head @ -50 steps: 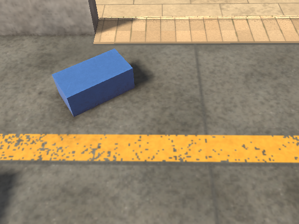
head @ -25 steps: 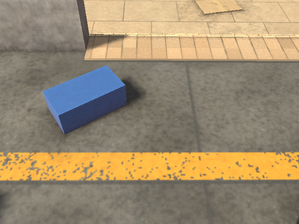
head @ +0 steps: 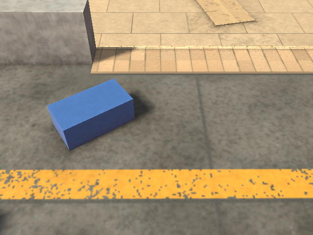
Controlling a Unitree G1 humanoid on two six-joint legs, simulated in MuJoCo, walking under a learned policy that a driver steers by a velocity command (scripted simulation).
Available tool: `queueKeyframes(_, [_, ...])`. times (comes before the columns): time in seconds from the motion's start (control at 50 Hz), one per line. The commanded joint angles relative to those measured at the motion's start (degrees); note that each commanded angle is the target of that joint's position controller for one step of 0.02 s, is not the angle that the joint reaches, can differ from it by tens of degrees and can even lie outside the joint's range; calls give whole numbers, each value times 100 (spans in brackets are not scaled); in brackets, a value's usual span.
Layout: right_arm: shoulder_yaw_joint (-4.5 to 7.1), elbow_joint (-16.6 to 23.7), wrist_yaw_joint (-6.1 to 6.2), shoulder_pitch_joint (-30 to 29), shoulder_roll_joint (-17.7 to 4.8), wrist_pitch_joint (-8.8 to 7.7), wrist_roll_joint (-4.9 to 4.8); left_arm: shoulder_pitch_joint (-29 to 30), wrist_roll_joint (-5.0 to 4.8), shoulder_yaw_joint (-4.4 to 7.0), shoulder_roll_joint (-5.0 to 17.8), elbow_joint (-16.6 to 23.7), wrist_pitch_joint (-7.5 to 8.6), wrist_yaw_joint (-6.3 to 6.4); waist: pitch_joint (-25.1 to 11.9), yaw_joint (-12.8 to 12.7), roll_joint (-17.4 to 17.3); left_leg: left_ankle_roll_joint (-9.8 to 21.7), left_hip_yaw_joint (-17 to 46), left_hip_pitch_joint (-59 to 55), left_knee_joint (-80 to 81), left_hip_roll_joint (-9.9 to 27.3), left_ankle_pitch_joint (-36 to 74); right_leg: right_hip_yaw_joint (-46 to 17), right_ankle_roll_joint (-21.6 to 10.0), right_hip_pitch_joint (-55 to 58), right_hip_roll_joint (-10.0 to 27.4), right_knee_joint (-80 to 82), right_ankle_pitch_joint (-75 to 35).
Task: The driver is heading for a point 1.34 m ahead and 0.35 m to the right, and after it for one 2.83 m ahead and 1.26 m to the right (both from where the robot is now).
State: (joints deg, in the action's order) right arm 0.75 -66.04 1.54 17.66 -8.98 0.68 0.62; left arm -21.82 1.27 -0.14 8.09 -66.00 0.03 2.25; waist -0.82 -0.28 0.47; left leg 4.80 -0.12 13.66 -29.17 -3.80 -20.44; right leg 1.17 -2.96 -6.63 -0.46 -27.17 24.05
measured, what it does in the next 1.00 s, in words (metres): walks ahead: left foot, then right foot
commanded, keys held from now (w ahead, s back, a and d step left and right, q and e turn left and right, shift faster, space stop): w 1.00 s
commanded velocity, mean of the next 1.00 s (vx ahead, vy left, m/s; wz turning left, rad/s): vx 0.44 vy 0.00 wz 0.00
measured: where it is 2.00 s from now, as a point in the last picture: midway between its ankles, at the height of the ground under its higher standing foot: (163, 144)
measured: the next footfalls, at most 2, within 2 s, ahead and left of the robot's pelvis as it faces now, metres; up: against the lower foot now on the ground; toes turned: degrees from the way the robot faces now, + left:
left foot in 0.22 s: +0.14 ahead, +0.12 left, +0.00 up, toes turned +3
right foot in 0.70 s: +0.49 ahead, -0.03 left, +0.00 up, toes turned -4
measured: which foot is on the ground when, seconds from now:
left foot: down 0.00-0.00, up 0.02-0.20, down 0.22-0.72, up 0.74-1.00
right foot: down 0.00-0.24, up 0.26-0.68, down 0.70-1.00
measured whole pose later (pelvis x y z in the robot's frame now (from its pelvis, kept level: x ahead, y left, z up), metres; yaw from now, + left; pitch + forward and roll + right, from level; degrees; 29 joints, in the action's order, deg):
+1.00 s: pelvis +0.48 +0.02 +0.01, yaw +0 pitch +0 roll -1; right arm 2.7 -54.0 -1.4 8.6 -11.6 -2.3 2.0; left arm -23.8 0.8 2.6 10.1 -61.5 5.4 -0.2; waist 2.2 -1.4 -1.7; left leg 2.2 -0.3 35.9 -53.4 6.9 -6.9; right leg 5.8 -6.3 -3.2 -5.6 -13.8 10.7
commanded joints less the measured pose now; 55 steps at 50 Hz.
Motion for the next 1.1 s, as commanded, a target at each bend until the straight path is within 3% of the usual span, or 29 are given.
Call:
queueKeyframes(0.02, [55,551,-93,-618,-253,-164,48,-1034,-16,195,748,-63,93,8,1060,-402,758,50,160,1702,-442,140,-711,-2038,-816,184,1273,1715,1967])
queueKeyframes(0.04, [54,695,-137,-808,-268,-228,127,-1028,-4,290,949,-95,113,18,1185,-395,983,-30,-267,1984,-1015,199,-153,-2529,-1034,335,1800,2043,1958])
queueKeyframes(0.06, [103,813,-163,-993,-447,-283,154,-1018,8,314,914,-59,142,8,1227,-428,754,-57,-209,2189,-1407,377,-220,-2669,-1130,311,1958,2185,1777])
queueKeyframes(0.1, [145,957,-223,-967,-482,-378,128,-924,45,341,906,-26,225,-16,1301,-261,665,-59,-99,2343,-1617,589,-365,-2472,-1126,341,1945,2091,1254])
queueKeyframes(0.16, [178,1073,-288,-917,-413,-476,44,-681,21,356,863,83,331,-33,1216,-82,637,-75,-362,1496,-887,469,-119,-1624,-868,39,1514,1783,108])
queueKeyframes(0.2, [215,845,-297,-127,-321,-491,3,-412,-36,375,925,171,352,-62,985,342,495,-59,-705,-254,-63,108,495,-1003,-675,-882,1164,1152,-616])
queueKeyframes(0.22, [314,608,-247,581,-491,-502,-5,-378,-20,356,887,210,398,-89,692,631,224,-15,-582,-1428,132,10,515,-670,-534,-1423,910,378,-1324])
queueKeyframes(0.24, [466,430,-156,1484,-969,-539,70,-216,-17,291,699,348,457,-141,264,1055,-709,201,801,-2396,846,1033,-364,-4,-283,-2100,401,-1368,-1383])
queueKeyframes(0.26, [582,238,-129,2275,-1571,-497,77,-395,-49,223,310,609,498,-192,-211,1039,-2107,862,3593,-2917,1950,2498,-1431,399,-91,-3208,-334,-3272,640])
queueKeyframes(0.28, [466,321,-108,1689,-1154,-425,68,30,99,317,662,700,458,-223,368,700,-1009,940,3749,-2214,2021,2536,-1706,-195,-233,-3567,83,-4116,546])
queueKeyframes(0.3, [406,579,-127,952,-995,-444,82,334,88,312,564,802,471,-285,797,452,-408,867,3098,-1642,1940,2384,-1290,-304,-312,-3678,360,-4250,-132])
queueKeyframes(0.32, [362,709,-149,547,-890,-494,85,362,32,295,465,793,501,-322,852,258,-163,760,2465,-1269,2011,2121,-431,-329,-301,-3444,509,-4058,-623])
queueKeyframes(0.38, [211,652,-110,559,-570,-639,49,172,90,343,456,748,373,-374,629,-42,-337,575,1354,-1110,2048,1651,1397,-132,-133,-2996,559,-3631,-1003])
queueKeyframes(0.44, [163,477,-68,1008,-616,-697,28,727,73,370,474,972,267,-397,663,-45,-397,608,816,-1318,1989,1547,2828,105,-12,-3359,492,-3229,-1269])
queueKeyframes(0.52, [101,452,-71,1132,-580,-700,26,1944,17,281,365,1456,256,-431,894,125,-486,588,334,-1044,2104,1317,3433,434,55,-3077,308,-1706,-1906])
queueKeyframes(0.58, [114,374,-46,1286,-687,-723,15,2360,-24,259,414,1654,256,-421,912,187,-553,564,243,-1174,2129,1436,3955,615,-108,-2532,137,-904,-2155])
queueKeyframes(0.64, [148,359,-18,1128,-831,-740,39,1912,-25,357,644,1596,307,-336,582,-125,-553,450,68,-1692,1342,1554,5789,645,-438,-1791,-135,-640,-1846])
queueKeyframes(0.68, [191,393,-1,954,-957,-683,57,515,-7,504,871,1143,385,-243,-164,-729,-445,304,-98,-1671,-420,1416,6192,656,-636,-330,-371,-172,-1734])
queueKeyframes(0.7, [165,461,-28,967,-875,-668,28,-333,103,615,1163,914,423,-182,-634,-1021,-222,245,-197,-755,-1823,1198,4809,-22,-823,956,267,-29,-1294])
queueKeyframes(0.72, [64,612,-95,1428,-290,-649,-120,-855,224,746,1713,903,426,-167,-1331,-810,806,57,-490,935,-4117,357,1195,-2595,-1432,2300,1973,333,-317])
queueKeyframes(0.74, [179,594,-137,1502,-551,-626,-90,-425,42,739,1661,924,348,-248,-1469,-595,833,104,191,1869,-5133,-71,-715,-4403,-1811,2229,2358,1329,229])
queueKeyframes(0.76, [226,780,-135,894,-717,-604,-15,326,-69,656,1367,1052,345,-268,-480,-310,393,174,330,2292,-5101,397,-173,-3526,-1590,1373,2171,1489,757])
queueKeyframes(0.78, [223,893,-164,470,-699,-632,28,713,-89,547,965,1127,393,-295,71,-244,18,172,302,2204,-4749,609,259,-2803,-1419,523,1947,1707,307])
queueKeyframes(0.8, [223,890,-176,400,-567,-611,48,834,-52,483,773,1097,448,-291,322,-39,-90,152,301,1921,-4387,779,442,-2237,-1216,-24,1689,1832,-338])
queueKeyframes(0.84, [205,844,-225,587,-363,-467,163,621,-36,373,530,907,549,-238,372,220,23,17,277,1400,-3908,920,515,-1437,-999,-565,1341,1905,-1389])
queueKeyframes(0.92, [224,1136,-283,-83,-422,-306,169,102,-42,395,841,746,651,-222,538,223,129,-200,20,1943,-3190,1047,1017,-846,-1014,-482,1152,2109,-2128])
queueKeyframes(0.96, [225,1356,-307,-676,-487,-296,154,-105,-65,370,836,728,636,-227,656,90,146,-302,-89,2313,-2571,1095,1452,-686,-972,-254,1064,2183,-2396])
queueKeyframes(1.02, [171,1596,-332,-1380,-403,-321,86,-395,-66,332,812,688,625,-229,681,-107,209,-369,-299,2233,-1489,965,1972,-405,-843,14,929,2127,-2973])
queueKeyframes(1.1, [157,1850,-318,-2045,-450,-365,69,-870,-45,318,851,551,587,-187,689,-353,287,-362,-389,2239,-714,754,2042,-600,-886,692,1042,1813,-3561])
Keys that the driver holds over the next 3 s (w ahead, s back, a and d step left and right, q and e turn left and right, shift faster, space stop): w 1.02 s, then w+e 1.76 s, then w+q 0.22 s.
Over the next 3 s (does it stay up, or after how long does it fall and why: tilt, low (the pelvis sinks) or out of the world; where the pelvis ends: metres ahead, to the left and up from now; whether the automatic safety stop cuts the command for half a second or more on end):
stays up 1.38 -0.41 0.00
